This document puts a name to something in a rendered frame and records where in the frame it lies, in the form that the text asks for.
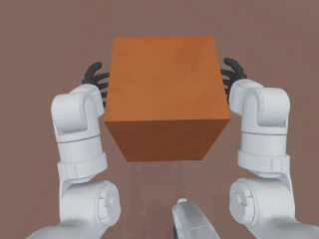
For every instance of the right robot hand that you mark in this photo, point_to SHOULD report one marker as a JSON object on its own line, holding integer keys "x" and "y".
{"x": 233, "y": 77}

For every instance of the robot left upper arm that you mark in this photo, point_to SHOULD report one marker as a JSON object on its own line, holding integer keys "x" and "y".
{"x": 87, "y": 210}

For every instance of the robot left forearm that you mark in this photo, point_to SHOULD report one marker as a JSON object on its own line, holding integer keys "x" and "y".
{"x": 76, "y": 125}

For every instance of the robot right forearm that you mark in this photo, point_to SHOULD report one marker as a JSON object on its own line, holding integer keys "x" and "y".
{"x": 264, "y": 124}

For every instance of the robot right upper arm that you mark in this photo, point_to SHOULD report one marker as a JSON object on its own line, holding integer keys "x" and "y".
{"x": 265, "y": 206}

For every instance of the robot right shin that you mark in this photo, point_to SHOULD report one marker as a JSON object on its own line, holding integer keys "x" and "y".
{"x": 180, "y": 232}

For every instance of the right robot thigh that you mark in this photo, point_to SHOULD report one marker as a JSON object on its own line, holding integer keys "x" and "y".
{"x": 188, "y": 217}

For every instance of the carton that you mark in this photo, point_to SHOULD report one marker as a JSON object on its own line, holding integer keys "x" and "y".
{"x": 166, "y": 99}

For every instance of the left robot hand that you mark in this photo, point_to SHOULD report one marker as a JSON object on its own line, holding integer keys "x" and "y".
{"x": 90, "y": 79}

